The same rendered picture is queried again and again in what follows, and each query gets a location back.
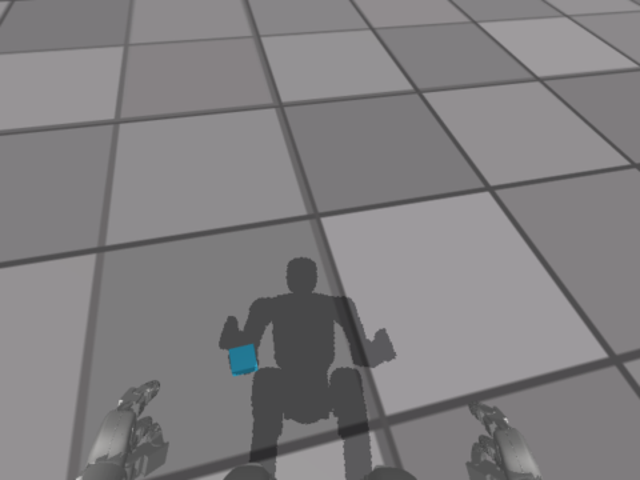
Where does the right robot hand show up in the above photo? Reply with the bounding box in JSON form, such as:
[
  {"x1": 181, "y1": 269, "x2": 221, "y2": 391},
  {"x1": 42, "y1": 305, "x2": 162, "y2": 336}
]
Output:
[{"x1": 466, "y1": 401, "x2": 543, "y2": 480}]

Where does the small box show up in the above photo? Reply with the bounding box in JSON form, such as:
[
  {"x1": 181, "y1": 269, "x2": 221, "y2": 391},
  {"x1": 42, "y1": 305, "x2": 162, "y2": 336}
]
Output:
[{"x1": 229, "y1": 344, "x2": 258, "y2": 377}]

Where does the left robot hand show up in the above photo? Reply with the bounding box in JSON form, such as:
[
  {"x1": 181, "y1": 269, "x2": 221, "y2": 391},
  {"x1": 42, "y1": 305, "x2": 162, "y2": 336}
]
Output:
[{"x1": 85, "y1": 380, "x2": 169, "y2": 480}]

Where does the left robot arm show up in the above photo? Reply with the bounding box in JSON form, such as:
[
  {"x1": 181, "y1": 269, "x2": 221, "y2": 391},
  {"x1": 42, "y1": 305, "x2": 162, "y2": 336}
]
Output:
[{"x1": 74, "y1": 463, "x2": 127, "y2": 480}]

